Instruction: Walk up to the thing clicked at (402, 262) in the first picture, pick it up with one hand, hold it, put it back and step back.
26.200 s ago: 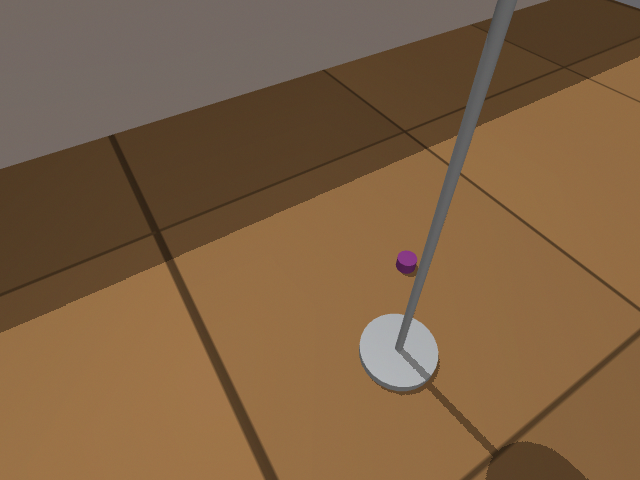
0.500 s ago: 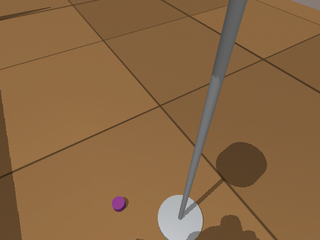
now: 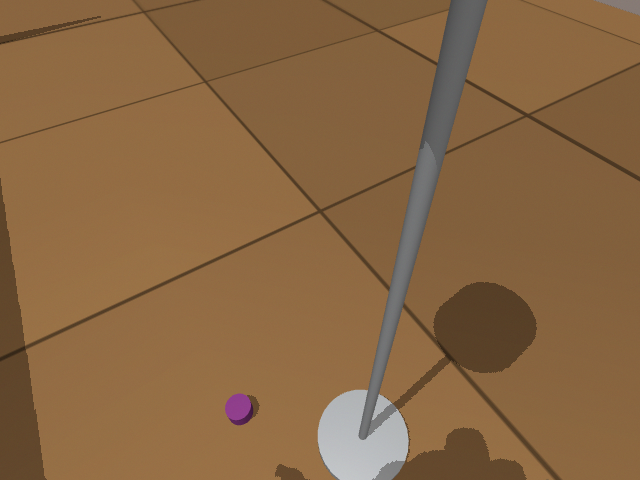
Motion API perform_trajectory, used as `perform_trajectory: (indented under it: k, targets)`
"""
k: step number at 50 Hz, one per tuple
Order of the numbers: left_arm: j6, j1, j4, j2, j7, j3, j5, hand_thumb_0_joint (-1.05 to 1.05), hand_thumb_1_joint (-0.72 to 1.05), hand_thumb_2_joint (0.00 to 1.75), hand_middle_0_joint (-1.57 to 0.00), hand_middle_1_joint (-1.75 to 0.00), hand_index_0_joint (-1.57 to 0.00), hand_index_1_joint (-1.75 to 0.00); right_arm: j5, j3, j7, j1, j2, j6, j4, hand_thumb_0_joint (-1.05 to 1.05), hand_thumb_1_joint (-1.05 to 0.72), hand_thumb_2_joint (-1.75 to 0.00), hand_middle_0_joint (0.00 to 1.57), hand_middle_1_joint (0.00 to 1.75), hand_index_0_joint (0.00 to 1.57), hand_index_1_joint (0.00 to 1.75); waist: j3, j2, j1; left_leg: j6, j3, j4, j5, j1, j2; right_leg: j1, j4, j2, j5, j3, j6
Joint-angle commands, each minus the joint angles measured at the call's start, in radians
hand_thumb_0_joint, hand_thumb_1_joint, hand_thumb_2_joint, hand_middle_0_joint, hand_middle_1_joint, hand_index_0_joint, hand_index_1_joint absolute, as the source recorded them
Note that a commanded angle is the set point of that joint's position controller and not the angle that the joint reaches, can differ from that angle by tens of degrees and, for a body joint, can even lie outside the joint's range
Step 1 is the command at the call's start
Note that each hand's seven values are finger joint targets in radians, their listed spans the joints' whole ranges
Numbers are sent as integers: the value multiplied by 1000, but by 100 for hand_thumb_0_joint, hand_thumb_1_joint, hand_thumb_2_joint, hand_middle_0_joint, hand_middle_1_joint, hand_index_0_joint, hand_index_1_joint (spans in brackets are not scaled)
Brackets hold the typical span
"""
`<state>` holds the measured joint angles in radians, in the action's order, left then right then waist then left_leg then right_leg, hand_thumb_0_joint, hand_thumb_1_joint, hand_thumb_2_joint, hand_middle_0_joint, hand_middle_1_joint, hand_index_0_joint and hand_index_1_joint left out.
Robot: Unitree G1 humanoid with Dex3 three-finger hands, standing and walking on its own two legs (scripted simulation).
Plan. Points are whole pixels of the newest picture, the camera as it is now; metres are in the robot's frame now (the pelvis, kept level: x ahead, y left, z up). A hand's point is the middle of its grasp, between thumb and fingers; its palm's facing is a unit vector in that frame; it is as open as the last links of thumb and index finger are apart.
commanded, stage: walk up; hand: left
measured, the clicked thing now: (239, 409) +0.43 +0.27 -0.75
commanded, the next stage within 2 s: stand in 0.52 s
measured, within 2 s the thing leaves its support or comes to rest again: neither
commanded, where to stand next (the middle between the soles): +0.05 +0.02 m, yaw +1 degrees
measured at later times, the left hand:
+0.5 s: hand out of the picture +0.05 +0.26 -0.15, palm faces -0.03 -0.93 -0.37, open 7.4 cm
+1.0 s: hand out of the picture +0.06 +0.24 -0.15, palm faces -0.05 -0.94 -0.33, open 7.4 cm
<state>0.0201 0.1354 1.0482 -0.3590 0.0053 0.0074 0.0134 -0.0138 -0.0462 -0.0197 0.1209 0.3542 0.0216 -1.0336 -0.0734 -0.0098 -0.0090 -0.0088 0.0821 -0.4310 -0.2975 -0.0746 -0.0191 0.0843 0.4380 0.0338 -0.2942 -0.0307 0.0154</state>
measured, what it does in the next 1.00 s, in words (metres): stands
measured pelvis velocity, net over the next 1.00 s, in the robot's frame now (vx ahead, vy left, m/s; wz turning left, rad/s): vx -0.03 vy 0.00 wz -0.01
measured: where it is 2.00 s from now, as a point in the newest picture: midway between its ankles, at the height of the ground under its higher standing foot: outside the picture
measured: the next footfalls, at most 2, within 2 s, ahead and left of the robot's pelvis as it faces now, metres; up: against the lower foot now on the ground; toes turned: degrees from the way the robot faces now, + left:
none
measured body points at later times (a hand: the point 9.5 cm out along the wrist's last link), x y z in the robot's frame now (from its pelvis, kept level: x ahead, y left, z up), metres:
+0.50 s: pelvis -0.01 +0.00 +0.00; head -0.01 -0.01 +0.45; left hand +0.05 +0.31 -0.12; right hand +0.07 -0.31 -0.13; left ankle -0.04 +0.11 -0.74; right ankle -0.03 -0.13 -0.74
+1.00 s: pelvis -0.03 +0.00 +0.01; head -0.02 +0.00 +0.46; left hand +0.06 +0.29 -0.12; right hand +0.04 -0.30 -0.12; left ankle -0.04 +0.11 -0.74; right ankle -0.03 -0.13 -0.74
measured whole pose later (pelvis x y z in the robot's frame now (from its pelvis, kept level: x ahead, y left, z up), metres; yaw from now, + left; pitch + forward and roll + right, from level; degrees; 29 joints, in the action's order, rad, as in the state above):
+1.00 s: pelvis -0.03 +0.00 +0.01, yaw +0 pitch -3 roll +0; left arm 0.02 0.10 1.12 -0.34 -0.01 -0.01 0.01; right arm -0.02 -0.01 -0.01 0.11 0.34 -0.01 -1.13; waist -0.05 0.00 0.01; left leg 0.00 0.09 -0.28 -0.17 -0.07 -0.02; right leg 0.08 0.29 0.03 -0.17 -0.03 0.01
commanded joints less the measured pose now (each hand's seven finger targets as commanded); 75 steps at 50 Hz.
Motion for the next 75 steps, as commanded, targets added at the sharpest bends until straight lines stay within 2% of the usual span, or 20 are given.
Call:
perform_trajectory:
  k: [1, 4, 7, 10, 11, 13, 16, 22, 25, 26, 27, 31, 34, 38, 45, 52, 60, 64, 71, 75]
  targets:
    - [22, -9, -62, -234, 20, 56, 1, 0, 90, 90, -20, -30, -20, -30, 3, -44, 11, -34, 211, -25, 73, 0, -90, -90, 20, 30, 20, 30, 94, 24, 1, -45, -80, 30, 357, 3, -98, -29, -34, 88, 424, 80, -70]
    - [22, -18, -68, -237, 18, 55, 0, 0, 90, 90, -20, -30, -20, -30, 4, -42, 10, -35, 211, -25, 72, 0, -90, -90, 20, 30, 20, 30, 67, 15, 2, -42, -81, 50, 274, -6, -91, 3, -50, 94, 352, 95, -76]
    - [22, -34, -72, -233, 15, 53, 1, 0, 90, 90, -20, -30, -20, -30, 1, -44, 9, -24, 214, -27, 66, 0, -90, -90, 20, 30, 20, 30, 62, 4, 8, -47, -93, 71, 270, 11, -100, 32, -41, 75, 313, 79, -71]
    - [22, -25, -69, -224, 14, 50, -1, 0, 90, 90, -20, -30, -20, -30, 4, -43, 9, -24, 215, -31, 66, 0, -90, -90, 20, 30, 20, 30, 72, -13, 4, -64, -104, 86, 302, 28, -120, 31, -23, 56, 311, 55, -59]
    - [21, -14, -64, -226, 13, 52, -2, 0, 90, 90, -20, -30, -20, -30, 4, -45, 9, -31, 217, -30, 67, 0, -90, -90, 20, 30, 20, 30, 67, -12, -1, -66, -103, 81, 278, 27, -118, 37, -22, 49, 296, 49, -58]
    - [20, -8, -65, -224, 12, 49, 0, 0, 90, 90, -20, -30, -20, -30, 3, -44, 10, -33, 217, -30, 73, 0, -90, -90, 20, 30, 20, 30, 78, -18, -2, -66, -99, 81, 272, 14, -120, 18, -23, 59, 298, 58, -62]
    - [20, -1, -60, -231, 12, 52, 0, 0, 90, 90, -20, -30, -20, -30, 4, -45, 9, -39, 216, -28, 74, 0, -90, -90, 20, 30, 20, 30, 61, -13, -6, -63, -99, 81, 206, -5, -111, 26, -30, 58, 270, 62, -64]
    - [26, -9, -67, -252, 13, 57, 6, 0, 90, 90, -20, -30, -20, -30, 1, -44, 5, -25, 208, -28, 75, 0, -90, -90, 20, 30, 20, 30, 47, 44, 6, -43, -83, 48, 141, -38, -80, 32, -81, 106, 249, 137, -89]
    - [28, -10, -67, -247, 12, 56, 2, 0, 90, 90, -20, -30, -20, -30, 1, -42, 3, -20, 209, -32, 68, 0, -90, -90, 20, 30, 20, 30, 43, 38, 4, -45, -94, 63, 165, 1, -88, 72, -80, 95, 243, 123, -81]
    - [19, -60, -48, -203, 11, 31, -8, 0, 90, 90, -20, -30, -20, -30, 5, -22, 12, -53, 180, -37, 54, 0, -90, -90, 20, 30, 20, 30, 23, 54, 24, -28, -118, 127, 265, 14, -128, 102, -119, 104, 300, 106, -57]
    - [14, -64, -54, -198, 11, 32, -9, 0, 90, 90, -20, -30, -20, -30, 4, -25, 17, -41, 196, -40, 48, 0, -90, -90, 20, 30, 20, 30, 51, 43, 24, -25, -122, 129, 331, 45, -135, 77, -112, 96, 332, 99, -47]
    - [13, -41, -29, -202, 11, 27, -10, 0, 90, 90, -20, -30, -20, -30, 9, -17, 24, -39, 208, -47, 14, 0, -90, -90, 20, 30, 20, 30, 121, 11, 16, -18, -110, 127, 437, 85, -142, -5, -112, 104, 420, 90, -39]
    - [13, -37, -13, -204, 10, 27, -7, 0, 90, 90, -20, -30, -20, -30, 9, -12, 28, -37, 207, -47, 1, 0, -90, -90, 20, 30, 20, 30, 143, 8, 18, -14, -101, 143, 417, 85, -143, -31, -129, 108, 415, 90, -37]
    - [11, -54, -1, -207, 9, 25, -6, 0, 90, 90, -20, -30, -20, -30, 5, -2, 28, -51, 198, -51, -15, 0, -90, -90, 20, 30, 20, 30, 103, -3, 14, -6, -103, 179, 323, 50, -139, -13, -158, 108, 323, 94, -35]
    - [12, -63, 14, -204, 4, 26, -2, 0, 90, 90, -20, -30, -20, -30, 2, -2, 25, -57, 196, -57, -34, 0, -90, -90, 20, 30, 20, 30, 58, 5, 12, -2, -115, 211, 220, 10, -137, 18, -194, 107, 225, 98, -32]
    - [16, -73, 17, -196, 3, 23, -2, 0, 90, 90, -20, -30, -20, -30, -1, -5, 21, -55, 194, -56, -45, 0, -90, -90, 20, 30, 20, 30, 77, 14, 15, -2, -115, 209, 201, 10, -135, 21, -207, 110, 212, 100, -35]
    - [18, -63, 19, -203, 6, 21, -2, 0, 90, 90, -20, -30, -20, -30, 3, -4, 23, -48, 196, -57, -53, 0, -90, -90, 20, 30, 20, 30, 114, 18, 18, -3, -120, 186, 270, 39, -144, 14, -190, 115, 278, 98, -38]
    - [17, -58, 20, -202, 5, 20, -4, 0, 90, 90, -20, -30, -20, -30, 0, 0, 24, -33, 200, -57, -58, 0, -90, -90, 20, 30, 20, 30, 103, 3, 19, -6, -112, 190, 260, 23, -141, 12, -187, 117, 280, 102, -38]
    - [11, -52, 32, -199, 3, 19, -5, 0, 90, 90, -20, -30, -20, -30, 1, 3, 24, -34, 201, -56, -64, 0, -90, -90, 20, 30, 20, 30, 64, 10, 17, -1, -117, 206, 191, -8, -135, 37, -201, 111, 192, 102, -37]
    - [14, -50, 30, -205, 4, 20, -3, 0, 90, 90, -20, -30, -20, -30, 1, 5, 22, -35, 195, -56, -61, 0, -90, -90, 20, 30, 20, 30, 75, 22, 15, -4, -120, 204, 193, -9, -136, 25, -200, 114, 202, 102, -37]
